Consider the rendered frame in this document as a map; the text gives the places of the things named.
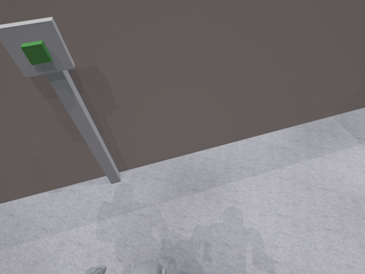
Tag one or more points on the panel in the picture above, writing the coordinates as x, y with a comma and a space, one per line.
13, 35

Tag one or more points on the button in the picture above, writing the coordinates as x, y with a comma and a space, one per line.
36, 52

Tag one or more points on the robot left thigh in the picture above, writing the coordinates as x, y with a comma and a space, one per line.
149, 267

